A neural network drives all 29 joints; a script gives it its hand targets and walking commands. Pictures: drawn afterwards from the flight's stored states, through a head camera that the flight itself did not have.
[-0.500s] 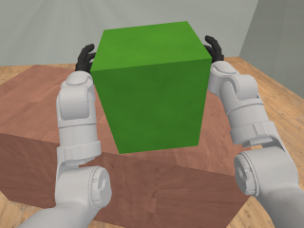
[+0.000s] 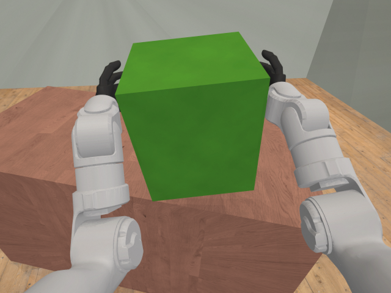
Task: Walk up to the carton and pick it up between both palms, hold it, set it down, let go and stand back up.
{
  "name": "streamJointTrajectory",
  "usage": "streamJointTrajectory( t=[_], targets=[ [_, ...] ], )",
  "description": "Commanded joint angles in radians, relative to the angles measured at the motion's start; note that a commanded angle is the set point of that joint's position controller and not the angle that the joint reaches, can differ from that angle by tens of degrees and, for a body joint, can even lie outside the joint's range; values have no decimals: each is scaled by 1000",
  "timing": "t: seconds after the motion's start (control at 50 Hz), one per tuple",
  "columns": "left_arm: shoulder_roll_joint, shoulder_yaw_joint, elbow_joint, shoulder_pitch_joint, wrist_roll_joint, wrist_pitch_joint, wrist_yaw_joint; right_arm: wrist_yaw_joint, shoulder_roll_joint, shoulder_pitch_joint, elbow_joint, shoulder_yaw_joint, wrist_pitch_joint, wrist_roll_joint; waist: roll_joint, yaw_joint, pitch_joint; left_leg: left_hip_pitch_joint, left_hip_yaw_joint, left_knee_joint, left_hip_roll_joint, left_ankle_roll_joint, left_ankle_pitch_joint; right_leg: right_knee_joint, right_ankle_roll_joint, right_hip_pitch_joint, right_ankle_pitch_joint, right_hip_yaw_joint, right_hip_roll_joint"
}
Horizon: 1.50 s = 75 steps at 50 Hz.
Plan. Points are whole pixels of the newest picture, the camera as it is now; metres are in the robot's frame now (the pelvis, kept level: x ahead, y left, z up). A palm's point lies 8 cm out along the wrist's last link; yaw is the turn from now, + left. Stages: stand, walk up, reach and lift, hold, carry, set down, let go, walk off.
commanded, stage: hold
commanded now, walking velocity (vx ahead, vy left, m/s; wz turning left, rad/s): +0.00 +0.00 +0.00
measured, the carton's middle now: (194, 118) +0.38 +0.01 +0.23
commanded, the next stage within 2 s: none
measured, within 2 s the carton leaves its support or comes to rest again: neither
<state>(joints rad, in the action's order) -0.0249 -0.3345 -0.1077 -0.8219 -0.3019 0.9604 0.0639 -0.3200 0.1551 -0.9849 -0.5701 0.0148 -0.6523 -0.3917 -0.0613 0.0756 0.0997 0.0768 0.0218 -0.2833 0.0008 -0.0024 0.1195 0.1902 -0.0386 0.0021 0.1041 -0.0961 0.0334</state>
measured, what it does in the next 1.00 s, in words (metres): stands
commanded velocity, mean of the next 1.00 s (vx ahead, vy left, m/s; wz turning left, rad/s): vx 0.00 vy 0.00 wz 0.00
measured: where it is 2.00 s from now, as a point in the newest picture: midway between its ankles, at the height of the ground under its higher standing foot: outside the picture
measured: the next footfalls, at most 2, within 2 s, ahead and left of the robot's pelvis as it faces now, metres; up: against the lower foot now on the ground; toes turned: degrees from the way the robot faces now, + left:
none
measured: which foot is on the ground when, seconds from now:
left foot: down 0.00-1.00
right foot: down 0.00-1.00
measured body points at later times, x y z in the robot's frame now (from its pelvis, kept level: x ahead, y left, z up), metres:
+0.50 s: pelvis +0.00 +0.00 +0.00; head -0.07 +0.03 +0.44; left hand +0.38 +0.17 +0.28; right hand +0.39 -0.13 +0.30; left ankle +0.03 +0.11 -0.75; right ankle +0.01 -0.09 -0.75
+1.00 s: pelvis +0.01 +0.00 +0.00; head -0.06 +0.04 +0.44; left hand +0.37 +0.17 +0.28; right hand +0.39 -0.13 +0.30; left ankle +0.03 +0.11 -0.75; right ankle +0.01 -0.09 -0.75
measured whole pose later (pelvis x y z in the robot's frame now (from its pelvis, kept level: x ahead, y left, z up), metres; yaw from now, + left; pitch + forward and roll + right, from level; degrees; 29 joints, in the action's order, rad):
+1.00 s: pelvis +0.01 +0.00 +0.00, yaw +0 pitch -5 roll -1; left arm -0.02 -0.33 -0.04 -0.80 -0.30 0.98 0.07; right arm -0.34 0.16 -0.95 -0.49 -0.01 -0.67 -0.41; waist -0.06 0.08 0.09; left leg 0.06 0.02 -0.27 0.00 0.00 0.13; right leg 0.17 -0.04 -0.02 0.11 -0.09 0.03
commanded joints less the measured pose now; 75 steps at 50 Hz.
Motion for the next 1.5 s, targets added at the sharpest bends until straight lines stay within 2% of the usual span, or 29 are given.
streamJointTrajectory(
  t=[0.0,0.04,0.08,0.12,0.2,0.26,0.38,0.42,0.44,0.46,0.48,0.52,0.56,0.6,0.64,0.66,0.68,0.72,0.8,0.88,0.94,1.02,1.04,1.18,1.28,1.34,1.4,1.44,1.48],
  targets=[
    [448,384,163,-732,211,-78,115,77,-366,-662,255,-148,42,-67,116,5,332,-36,-5,36,-22,36,-123,13,53,-106,-95,26,16],
    [442,380,115,-720,200,-76,112,82,-356,-657,205,-131,39,-55,107,16,299,-35,-3,30,-23,42,-126,6,49,-77,-87,24,17],
    [399,309,-5,-719,159,-73,122,86,-354,-680,118,-129,29,-37,37,-5,209,0,-23,44,-30,17,-22,-7,66,-56,-23,27,-5],
    [421,308,52,-739,174,-84,122,87,-370,-690,154,-122,41,-41,68,-11,249,47,-7,54,-26,13,15,17,58,-104,-19,24,0],
    [416,320,93,-718,193,-98,126,71,-399,-684,252,-161,49,-72,41,1,382,-73,-22,5,-38,12,-225,12,70,-130,-219,37,2],
    [408,339,106,-713,192,-85,145,55,-387,-645,203,-165,32,-82,64,7,337,-76,-11,-11,-42,20,-235,0,54,-97,-189,42,-13],
    [398,311,17,-752,167,-88,133,83,-344,-677,83,-100,37,-50,97,-4,221,46,6,77,-12,15,72,18,57,-56,25,18,-1],
    [404,331,71,-761,182,-101,126,89,-378,-671,133,-128,52,-56,77,-8,261,60,-13,66,-10,11,-22,29,54,-107,-44,26,10],
    [429,357,88,-754,204,-103,122,88,-366,-678,165,-122,56,-62,92,18,346,10,-10,50,-17,20,-68,26,50,-107,-79,33,8],
    [433,356,122,-751,202,-107,123,83,-372,-673,190,-130,59,-67,95,5,383,-30,-8,34,-20,22,-148,19,49,-103,-126,36,9],
    [445,378,143,-759,200,-104,120,81,-376,-700,216,-137,56,-73,123,21,398,-62,-6,13,-25,31,-184,21,53,-91,-148,38,19],
    [442,373,112,-725,198,-88,135,68,-375,-662,187,-140,40,-79,112,32,334,-90,-5,-15,-33,38,-257,4,54,-80,-207,42,7],
    [404,315,59,-666,176,-69,157,53,-369,-643,216,-163,27,-84,52,10,313,-80,-8,0,-37,21,-230,-5,67,-109,-219,41,-14],
    [402,329,88,-668,174,-63,156,52,-355,-650,208,-162,29,-88,71,-7,283,-61,1,20,-21,31,-185,2,59,-97,-154,28,6],
    [408,346,92,-696,178,-67,151,55,-373,-660,202,-160,31,-85,68,5,278,-40,-19,22,-32,26,-178,2,63,-97,-130,32,0],
    [419,361,128,-718,188,-73,147,55,-395,-661,223,-175,39,-91,63,0,308,-41,-16,10,-29,24,-189,4,52,-105,-159,33,-2],
    [436,370,145,-701,198,-75,144,53,-388,-647,254,-171,42,-87,79,26,337,-53,-6,4,-30,29,-208,14,51,-121,-197,35,1],
    [429,355,143,-686,183,-70,145,49,-380,-645,276,-178,39,-94,84,-3,342,-54,-17,7,-34,22,-226,9,56,-129,-204,35,0],
    [429,372,157,-643,201,-49,144,43,-367,-614,301,-180,24,-109,86,12,339,-132,-4,-4,-29,35,-302,2,58,-117,-242,35,1],
    [423,374,196,-632,181,-40,146,42,-362,-614,307,-201,21,-115,89,-3,324,-122,2,3,-27,38,-313,1,51,-132,-250,33,3],
    [431,405,193,-658,203,-35,143,43,-351,-638,329,-189,22,-112,77,15,336,-117,4,9,-22,46,-250,0,45,-125,-190,27,13],
    [424,385,95,-690,185,-46,133,70,-342,-652,185,-157,23,-78,92,12,191,50,-5,52,-11,27,-6,15,41,-84,-32,33,2],
    [442,381,73,-688,186,-48,125,79,-322,-641,149,-115,23,-70,136,20,194,79,14,88,2,33,60,31,44,-89,-34,15,16],
    [425,355,113,-704,193,-75,126,75,-373,-675,226,-159,34,-84,87,-7,335,-61,-18,7,-33,27,-212,10,58,-111,-190,36,4],
    [423,360,165,-633,196,-53,150,44,-369,-648,320,-192,28,-118,61,14,415,-150,-1,-18,-36,36,-349,1,60,-146,-297,38,5],
    [408,369,171,-689,183,-50,152,47,-373,-645,274,-191,15,-122,68,10,309,-106,-12,0,-35,28,-260,0,59,-101,-223,37,-5],
    [401,336,96,-709,173,-47,146,57,-372,-666,215,-165,16,-99,53,-7,241,-18,-14,38,-30,-3,-53,0,59,-73,-68,41,-20],
    [423,361,107,-689,185,-47,139,66,-341,-665,212,-141,30,-90,121,10,246,7,-3,49,-19,22,-63,12,47,-96,-77,32,-3],
    [411,317,64,-700,161,-53,141,75,-334,-656,150,-128,32,-72,110,-9,218,32,1,62,-11,27,-9,19,48,-109,-59,23,6]
  ],
)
